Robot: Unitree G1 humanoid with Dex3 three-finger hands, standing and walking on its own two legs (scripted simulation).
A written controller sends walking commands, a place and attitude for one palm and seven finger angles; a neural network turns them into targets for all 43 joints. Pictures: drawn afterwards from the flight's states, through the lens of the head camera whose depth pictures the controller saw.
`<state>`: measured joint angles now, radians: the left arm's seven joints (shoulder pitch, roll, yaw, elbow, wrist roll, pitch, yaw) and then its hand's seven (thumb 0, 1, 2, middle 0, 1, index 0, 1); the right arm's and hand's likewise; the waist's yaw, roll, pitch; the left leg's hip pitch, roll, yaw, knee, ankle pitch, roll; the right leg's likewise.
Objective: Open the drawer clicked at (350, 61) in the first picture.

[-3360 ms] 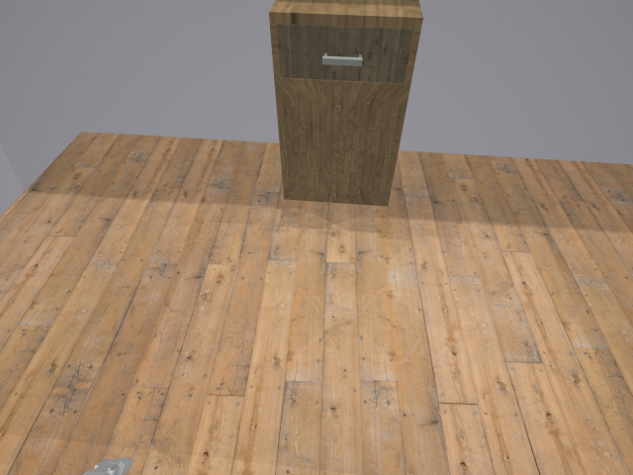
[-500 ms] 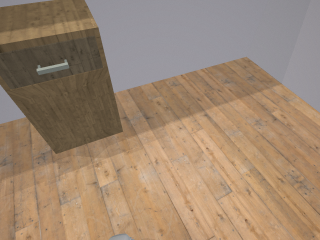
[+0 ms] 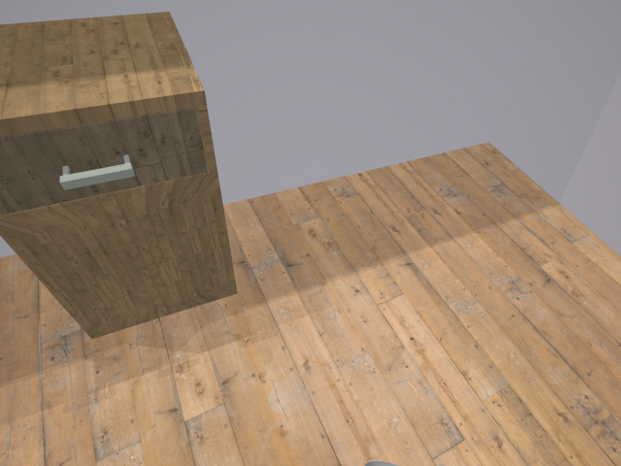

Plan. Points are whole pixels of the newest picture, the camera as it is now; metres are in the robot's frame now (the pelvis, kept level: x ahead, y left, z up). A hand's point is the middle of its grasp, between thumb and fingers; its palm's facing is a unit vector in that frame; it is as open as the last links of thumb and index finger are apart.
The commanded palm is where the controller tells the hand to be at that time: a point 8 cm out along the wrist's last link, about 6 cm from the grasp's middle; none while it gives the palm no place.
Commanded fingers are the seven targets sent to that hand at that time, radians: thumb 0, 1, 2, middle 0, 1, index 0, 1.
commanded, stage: turn to face it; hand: left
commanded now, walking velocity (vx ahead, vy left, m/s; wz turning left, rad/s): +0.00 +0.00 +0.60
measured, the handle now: (97, 170) +0.68 +0.47 -0.08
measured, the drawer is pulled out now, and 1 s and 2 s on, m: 0.00 0.00 0.00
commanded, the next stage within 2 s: take the last steps up to it in 0.54 s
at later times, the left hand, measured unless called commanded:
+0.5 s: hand out of the picture +0.03 +0.18 -0.17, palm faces +0.31 -0.91 -0.25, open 7.3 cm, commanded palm none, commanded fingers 0.00 0.90 0.90 -0.20 -0.30 -0.20 -0.30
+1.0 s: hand out of the picture +0.00 +0.20 -0.17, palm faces +0.36 -0.92 -0.16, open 7.4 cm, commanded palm none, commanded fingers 0.00 0.90 0.90 -0.20 -0.30 -0.20 -0.30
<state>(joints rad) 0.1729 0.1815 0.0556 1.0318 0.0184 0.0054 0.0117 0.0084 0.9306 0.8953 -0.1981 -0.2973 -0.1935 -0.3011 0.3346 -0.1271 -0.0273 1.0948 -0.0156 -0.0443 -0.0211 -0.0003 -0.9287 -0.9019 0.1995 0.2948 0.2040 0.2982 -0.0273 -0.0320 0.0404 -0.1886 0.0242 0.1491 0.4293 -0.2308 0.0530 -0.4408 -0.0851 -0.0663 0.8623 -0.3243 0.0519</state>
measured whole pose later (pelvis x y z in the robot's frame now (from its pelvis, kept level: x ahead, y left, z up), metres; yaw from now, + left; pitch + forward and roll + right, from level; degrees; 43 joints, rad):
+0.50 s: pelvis +0.03 -0.03 -0.01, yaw +16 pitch -1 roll +1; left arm 0.23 0.19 0.05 0.96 0.03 0.01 0.02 0.00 0.92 0.89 -0.20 -0.30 -0.20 -0.30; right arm 0.13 -0.26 -0.08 0.97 -0.01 0.06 0.01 0.01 -0.91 -0.90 0.19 0.29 0.20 0.30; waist 0.01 0.00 0.07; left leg -0.41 0.06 0.06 0.90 -0.43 -0.06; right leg -0.22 -0.14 -0.28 0.53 -0.27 -0.01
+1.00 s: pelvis +0.04 +0.03 +0.00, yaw +21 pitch -1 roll +0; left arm 0.26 0.18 0.04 1.06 0.03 0.03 -0.01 0.01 0.91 0.90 -0.20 -0.30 -0.19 -0.30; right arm 0.30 -0.17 -0.04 1.05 -0.02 -0.03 -0.02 -0.01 -0.93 -0.90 0.20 0.30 0.21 0.30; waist -0.02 -0.03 0.02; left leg -0.12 -0.03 0.09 0.36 -0.22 0.07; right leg -0.38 -0.10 -0.06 0.83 -0.37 0.05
